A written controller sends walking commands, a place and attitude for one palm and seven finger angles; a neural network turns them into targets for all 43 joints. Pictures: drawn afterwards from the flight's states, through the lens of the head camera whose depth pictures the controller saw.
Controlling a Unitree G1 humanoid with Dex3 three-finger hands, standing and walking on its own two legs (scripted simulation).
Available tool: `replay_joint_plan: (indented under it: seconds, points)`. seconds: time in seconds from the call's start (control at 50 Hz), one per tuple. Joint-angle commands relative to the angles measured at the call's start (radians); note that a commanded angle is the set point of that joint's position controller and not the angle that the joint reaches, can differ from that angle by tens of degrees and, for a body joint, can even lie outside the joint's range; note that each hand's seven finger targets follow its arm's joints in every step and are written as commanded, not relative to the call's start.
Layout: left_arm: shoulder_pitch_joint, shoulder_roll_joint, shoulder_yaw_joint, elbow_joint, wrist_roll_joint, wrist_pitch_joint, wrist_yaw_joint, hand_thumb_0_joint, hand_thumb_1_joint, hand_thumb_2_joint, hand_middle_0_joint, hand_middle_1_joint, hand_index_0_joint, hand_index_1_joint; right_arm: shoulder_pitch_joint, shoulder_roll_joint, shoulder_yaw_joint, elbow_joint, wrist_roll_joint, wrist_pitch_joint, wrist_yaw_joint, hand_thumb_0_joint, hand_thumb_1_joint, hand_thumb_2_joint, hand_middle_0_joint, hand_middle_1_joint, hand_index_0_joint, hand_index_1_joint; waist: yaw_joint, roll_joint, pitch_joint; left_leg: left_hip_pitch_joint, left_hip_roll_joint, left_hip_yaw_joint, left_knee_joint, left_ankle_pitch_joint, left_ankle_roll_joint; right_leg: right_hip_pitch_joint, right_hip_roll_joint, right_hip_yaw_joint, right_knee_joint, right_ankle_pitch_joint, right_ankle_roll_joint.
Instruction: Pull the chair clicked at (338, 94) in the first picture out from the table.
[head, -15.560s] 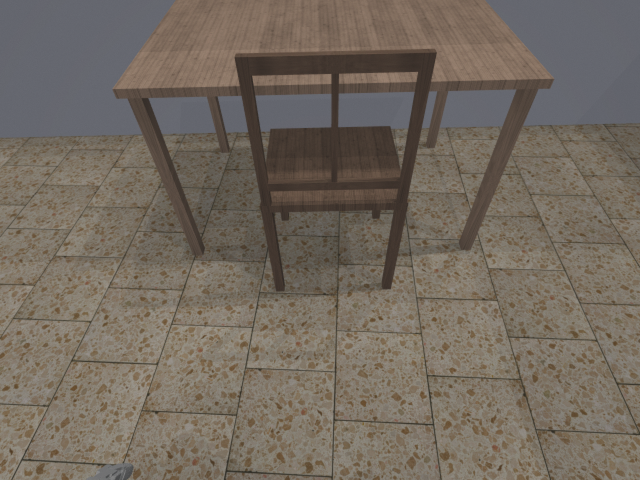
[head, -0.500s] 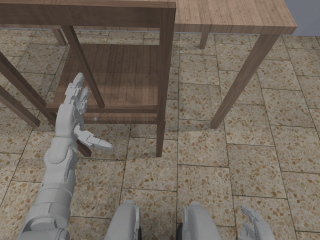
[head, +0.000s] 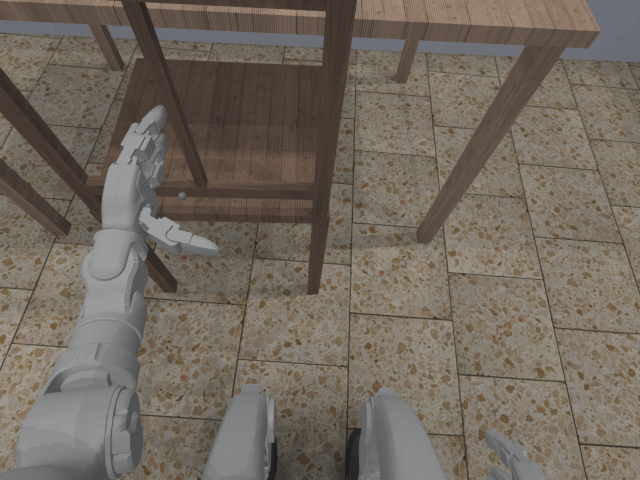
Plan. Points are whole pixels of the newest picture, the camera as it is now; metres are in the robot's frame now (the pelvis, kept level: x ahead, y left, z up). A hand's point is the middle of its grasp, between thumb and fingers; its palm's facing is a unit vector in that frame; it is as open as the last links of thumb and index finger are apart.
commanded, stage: aim the fingers beside a spindle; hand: left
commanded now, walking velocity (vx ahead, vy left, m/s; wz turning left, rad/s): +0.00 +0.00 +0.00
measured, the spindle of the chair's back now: (176, 115) +0.56 +0.20 +0.05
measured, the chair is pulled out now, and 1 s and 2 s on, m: -0.01 -0.01 -0.01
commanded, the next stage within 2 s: push the fingers through the gap in 1.88 s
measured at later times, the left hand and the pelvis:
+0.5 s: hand (180, 198) +0.44 +0.18 +0.04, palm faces -0.02 -1.00 -0.03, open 16.8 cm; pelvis +0.01 +0.01 +0.01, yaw -2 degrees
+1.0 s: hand (177, 218) +0.41 +0.18 +0.04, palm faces -0.02 -1.00 -0.03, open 16.9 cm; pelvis +0.04 +0.01 +0.02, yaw -1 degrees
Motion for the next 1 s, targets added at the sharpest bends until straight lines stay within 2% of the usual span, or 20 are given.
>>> replay_joint_plan:
  seconds: [0.0,0.06,0.14,0.16,0.22,0.26,0.3,0.34,0.4,0.46,0.54,0.58,0.64,0.66,0.7,0.78,0.84,0.88,0.92,0.98]
  points:
    - [-0.43,0.193,0.03,-0.217,-0.009,-0.043,-0.009,0.0,-0.5,0.3,-0.06,-0.08,-0.06,-0.08,0.095,-0.163,-0.055,-0.102,0.005,-0.027,-0.004,0.0,-0.9,-0.9,0.2,0.3,0.2,0.3,-0.057,0.061,-0.481,0.328,-0.033,-0.012,-0.186,0.069,0.019,0.216,0.048,0.089,-0.222,0.032,-0.022]
    - [-0.386,0.21,0.052,-0.198,-0.015,-0.041,-0.01,0.0,-0.5,0.3,-0.06,-0.08,-0.06,-0.08,0.092,-0.165,-0.052,-0.112,0.01,-0.021,-0.001,0.0,-0.9,-0.9,0.2,0.3,0.2,0.3,-0.053,0.029,-0.433,0.297,-0.03,-0.013,-0.197,0.04,0.02,0.213,0.052,0.089,-0.227,0.008,-0.02]
    - [-0.371,0.227,0.068,-0.235,-0.011,-0.047,0.0,0.0,-0.5,0.3,-0.06,-0.08,-0.06,-0.08,0.091,-0.169,-0.053,-0.122,0.008,-0.018,0.0,0.0,-0.9,-0.9,0.2,0.3,0.2,0.3,-0.046,0.058,-0.443,0.33,-0.027,-0.019,-0.21,0.043,0.016,0.192,0.051,0.079,-0.217,0.013,-0.022]
    - [-0.359,0.194,0.047,-0.237,-0.01,-0.046,0.003,0.0,-0.5,0.3,-0.06,-0.08,-0.06,-0.08,0.093,-0.165,-0.055,-0.125,0.008,-0.017,0.002,0.0,-0.9,-0.9,0.2,0.3,0.2,0.3,-0.046,0.064,-0.446,0.346,-0.028,-0.022,-0.216,0.052,0.014,0.187,0.052,0.074,-0.216,0.018,-0.022]
    - [-0.328,0.199,0.059,-0.237,-0.012,-0.041,0.015,0.0,-0.5,0.3,-0.06,-0.08,-0.06,-0.08,0.094,-0.167,-0.056,-0.129,0.008,-0.017,0.003,0.0,-0.9,-0.9,0.2,0.3,0.2,0.3,-0.045,0.045,-0.422,0.341,-0.026,-0.025,-0.222,0.054,0.014,0.182,0.054,0.068,-0.214,0.022,-0.022]
    - [-0.301,0.189,0.057,-0.256,-0.011,-0.041,0.019,0.0,-0.5,0.3,-0.06,-0.08,-0.06,-0.08,0.093,-0.166,-0.058,-0.13,0.006,-0.014,0.006,0.0,-0.9,-0.9,0.2,0.3,0.2,0.3,-0.04,0.052,-0.445,0.358,-0.026,-0.022,-0.221,0.072,0.012,0.19,0.052,0.07,-0.215,0.036,-0.02]
    - [-0.261,0.209,0.077,-0.256,-0.012,-0.036,0.02,0.0,-0.5,0.3,-0.06,-0.08,-0.06,-0.08,0.093,-0.168,-0.058,-0.132,0.007,-0.011,0.005,0.0,-0.9,-0.9,0.2,0.3,0.2,0.3,-0.033,0.018,-0.423,0.336,-0.023,-0.021,-0.226,0.083,0.011,0.213,0.052,0.068,-0.215,0.048,-0.021]
    - [-0.241,0.185,0.057,-0.318,-0.013,-0.042,0.017,0.0,-0.5,0.3,-0.06,-0.08,-0.06,-0.08,0.091,-0.164,-0.06,-0.143,0.005,-0.013,0.009,0.0,-0.9,-0.9,0.2,0.3,0.2,0.3,-0.019,0.085,-0.478,0.402,-0.022,-0.026,-0.229,0.133,0.005,0.203,0.051,0.063,-0.203,0.078,-0.024]
    - [-0.164,0.154,0.042,-0.372,-0.026,-0.038,0.021,0.0,-0.5,0.3,-0.06,-0.08,-0.06,-0.08,0.092,-0.162,-0.068,-0.148,0.008,-0.014,0.012,0.0,-0.9,-0.9,0.2,0.3,0.2,0.3,-0.018,0.056,-0.484,0.451,-0.014,-0.03,-0.235,0.208,0.0,0.218,0.055,0.055,-0.209,0.133,-0.024]
    - [-0.122,0.109,0.006,-0.394,-0.029,-0.03,0.021,0.0,-0.5,0.3,-0.06,-0.08,-0.06,-0.08,0.091,-0.157,-0.07,-0.144,0.01,-0.015,0.014,0.0,-0.9,-0.9,0.2,0.3,0.2,0.3,-0.024,0.067,-0.459,0.473,-0.01,-0.035,-0.239,0.242,-0.005,0.202,0.055,0.048,-0.206,0.154,-0.024]
    - [-0.044,0.12,0.03,-0.429,-0.029,-0.023,0.036,0.0,-0.5,0.3,-0.06,-0.08,-0.06,-0.08,0.087,-0.155,-0.072,-0.149,0.009,-0.013,0.015,0.0,-0.9,-0.9,0.2,0.3,0.2,0.3,-0.012,0.049,-0.458,0.469,-0.012,-0.027,-0.235,0.284,-0.006,0.23,0.054,0.048,-0.204,0.196,-0.023]
    - [-0.033,0.132,0.049,-0.427,-0.036,-0.024,0.037,0.0,-0.5,0.3,-0.06,-0.08,-0.06,-0.08,0.08,-0.152,-0.072,-0.146,0.01,-0.012,0.013,0.0,-0.9,-0.9,0.2,0.3,0.2,0.3,-0.015,-0.009,-0.435,0.415,-0.014,-0.015,-0.226,0.269,0.001,0.272,0.052,0.056,-0.207,0.216,-0.018]
    - [-0.006,0.138,0.047,-0.475,-0.032,-0.039,0.028,0.0,-0.5,0.3,-0.06,-0.08,-0.06,-0.08,0.073,-0.147,-0.07,-0.157,0.009,-0.013,0.012,0.0,-0.9,-0.9,0.2,0.3,0.2,0.3,-0.003,0.041,-0.459,0.444,-0.016,-0.013,-0.226,0.306,-0.002,0.283,0.052,0.06,-0.196,0.245,-0.023]
    - [-0.013,0.108,0.019,-0.506,-0.037,-0.042,0.022,0.0,-0.5,0.3,-0.06,-0.08,-0.06,-0.08,0.067,-0.142,-0.072,-0.158,0.01,-0.016,0.012,0.0,-0.9,-0.9,0.2,0.3,0.2,0.3,-0.011,0.061,-0.463,0.467,-0.016,-0.011,-0.222,0.329,-0.003,0.275,0.051,0.059,-0.197,0.261,-0.022]
    - [0.049,0.116,0.029,-0.523,-0.046,-0.038,0.013,0.0,-0.5,0.3,-0.06,-0.08,-0.06,-0.08,0.068,-0.144,-0.075,-0.161,0.011,-0.018,0.013,0.0,-0.9,-0.9,0.2,0.3,0.2,0.3,0.002,0.062,-0.476,0.489,-0.012,-0.014,-0.224,0.361,-0.007,0.29,0.052,0.057,-0.197,0.281,-0.024]
    - [0.063,0.059,-0.026,-0.535,-0.055,-0.017,-0.005,0.0,-0.5,0.3,-0.06,-0.08,-0.06,-0.08,0.061,-0.14,-0.076,-0.16,0.015,-0.02,0.011,0.0,-0.9,-0.9,0.2,0.3,0.2,0.3,-0.015,0.047,-0.448,0.49,-0.011,-0.015,-0.218,0.369,-0.004,0.275,0.05,0.055,-0.202,0.288,-0.019]
    - [0.07,0.1,0.017,-0.536,-0.058,-0.013,-0.004,0.0,-0.5,0.3,-0.06,-0.08,-0.06,-0.08,0.057,-0.144,-0.076,-0.158,0.016,-0.024,0.004,0.0,-0.9,-0.9,0.2,0.3,0.2,0.3,-0.006,0.032,-0.443,0.466,-0.014,-0.015,-0.214,0.349,-0.001,0.282,0.048,0.055,-0.196,0.285,-0.02]
    - [0.089,0.082,0.003,-0.565,-0.061,-0.015,-0.006,0.0,-0.5,0.3,-0.06,-0.08,-0.06,-0.08,0.052,-0.138,-0.077,-0.163,0.015,-0.028,0.005,0.0,-0.9,-0.9,0.2,0.3,0.2,0.3,0.001,0.05,-0.467,0.482,-0.017,-0.012,-0.215,0.376,-0.003,0.302,0.046,0.057,-0.195,0.306,-0.021]
    - [0.112,0.107,0.018,-0.578,-0.059,-0.016,-0.005,0.0,-0.5,0.3,-0.06,-0.08,-0.06,-0.08,0.05,-0.14,-0.076,-0.169,0.016,-0.029,0.004,0.0,-0.9,-0.9,0.2,0.3,0.2,0.3,0.006,0.059,-0.464,0.485,-0.016,-0.014,-0.216,0.383,-0.004,0.301,0.048,0.056,-0.191,0.306,-0.023]
    - [0.142,0.094,0.014,-0.587,-0.064,-0.009,-0.006,0.0,-0.5,0.3,-0.06,-0.08,-0.06,-0.08,0.045,-0.134,-0.075,-0.171,0.016,-0.031,0.007,0.0,-0.9,-0.9,0.2,0.3,0.2,0.3,0.009,0.042,-0.462,0.471,-0.018,-0.007,-0.216,0.378,-0.002,0.328,0.047,0.06,-0.197,0.32,-0.021]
